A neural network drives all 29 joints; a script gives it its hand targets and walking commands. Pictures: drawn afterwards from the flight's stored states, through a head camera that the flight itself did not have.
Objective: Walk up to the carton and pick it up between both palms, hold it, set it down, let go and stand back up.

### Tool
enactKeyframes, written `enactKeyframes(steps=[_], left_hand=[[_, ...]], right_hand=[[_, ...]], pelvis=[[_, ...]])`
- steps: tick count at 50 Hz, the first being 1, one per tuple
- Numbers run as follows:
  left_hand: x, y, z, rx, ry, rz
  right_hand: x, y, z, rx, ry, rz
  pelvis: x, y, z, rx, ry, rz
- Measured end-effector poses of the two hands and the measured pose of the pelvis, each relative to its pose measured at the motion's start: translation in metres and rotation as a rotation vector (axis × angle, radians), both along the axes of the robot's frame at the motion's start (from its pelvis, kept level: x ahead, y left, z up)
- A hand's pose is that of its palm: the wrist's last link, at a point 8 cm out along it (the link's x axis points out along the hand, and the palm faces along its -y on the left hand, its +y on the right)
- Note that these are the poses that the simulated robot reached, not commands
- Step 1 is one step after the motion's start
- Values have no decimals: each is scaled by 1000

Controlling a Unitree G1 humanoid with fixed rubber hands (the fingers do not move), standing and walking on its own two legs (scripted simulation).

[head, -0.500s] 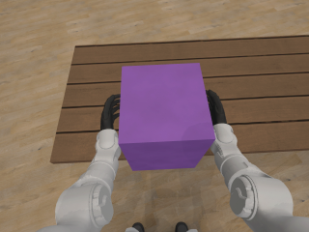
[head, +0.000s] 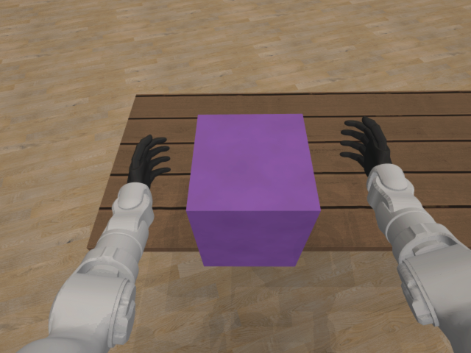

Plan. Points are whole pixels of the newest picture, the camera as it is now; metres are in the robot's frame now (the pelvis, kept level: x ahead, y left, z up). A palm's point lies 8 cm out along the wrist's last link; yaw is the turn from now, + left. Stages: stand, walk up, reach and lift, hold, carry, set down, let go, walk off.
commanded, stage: set down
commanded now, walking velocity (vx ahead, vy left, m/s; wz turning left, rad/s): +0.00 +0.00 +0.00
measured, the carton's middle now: (249, 195) +0.42 +0.01 -0.03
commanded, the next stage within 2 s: none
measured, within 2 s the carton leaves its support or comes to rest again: neither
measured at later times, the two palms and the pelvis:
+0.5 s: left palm (141, 188) +0.37 +0.20 +0.06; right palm (362, 185) +0.38 -0.17 +0.07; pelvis -0.02 +0.00 +0.01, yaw +2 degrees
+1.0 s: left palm (136, 221) +0.33 +0.21 +0.03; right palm (364, 218) +0.34 -0.18 +0.03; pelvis +0.01 +0.01 +0.02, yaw +2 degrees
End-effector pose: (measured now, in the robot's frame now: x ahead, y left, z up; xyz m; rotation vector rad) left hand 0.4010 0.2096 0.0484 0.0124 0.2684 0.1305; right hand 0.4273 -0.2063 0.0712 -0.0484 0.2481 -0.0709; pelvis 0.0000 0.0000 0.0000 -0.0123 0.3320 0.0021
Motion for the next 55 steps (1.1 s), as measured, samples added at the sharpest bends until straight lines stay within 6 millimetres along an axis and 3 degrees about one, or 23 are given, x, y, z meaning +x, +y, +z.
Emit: enactKeyframes(steps=[9, 17, 23, 33, 46, 55], left_hand=[[-21, 4, 1, 7, -21, 23], [-18, 0, 14, 9, -53, 25], [-23, -9, 17, 8, -44, -16], [-51, 1, 2, 15, -19, 30], [-62, -1, -12, 18, -17, 3], [-96, -1, -37, 26, 47, 5]], right_hand=[[-22, 19, -11, 26, 7, 22], [-30, 36, -8, 36, 10, 13], [-42, 35, -4, 19, 17, -12], [-65, 23, -12, 33, 39, -27], [-76, 28, -33, 34, 49, -7], [-108, 20, -58, 34, 80, -18]], pelvis=[[-10, -5, 1, 4, -10, 28], [-19, -4, -3, 0, -26, 42], [-19, 0, 3, -3, -82, 41], [-15, 6, 11, 0, -161, 26], [-1, 7, 15, 0, -192, 32], [13, 7, 19, 3, -262, 26]])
